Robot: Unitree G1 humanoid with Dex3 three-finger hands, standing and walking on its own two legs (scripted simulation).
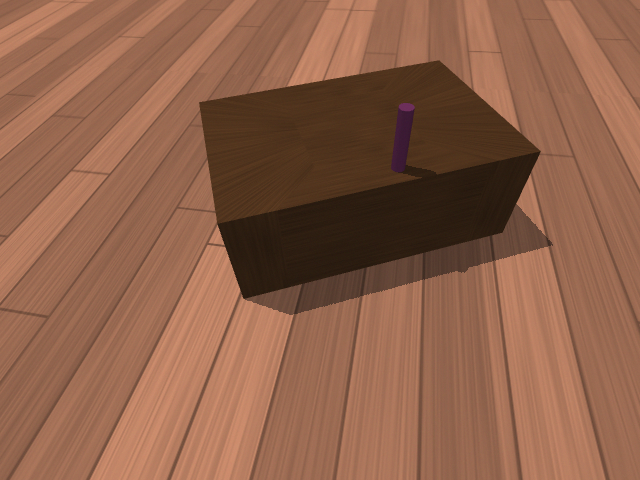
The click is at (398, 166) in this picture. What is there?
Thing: slim round
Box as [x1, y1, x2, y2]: [391, 103, 414, 171]
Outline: 409,103 402,103 398,107 391,168 394,171 402,171 405,165 414,106
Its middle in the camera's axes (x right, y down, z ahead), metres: +0.26 -0.33 +1.23
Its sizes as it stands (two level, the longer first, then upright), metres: 0.047 0.047 0.225
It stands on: a support 0.42 m high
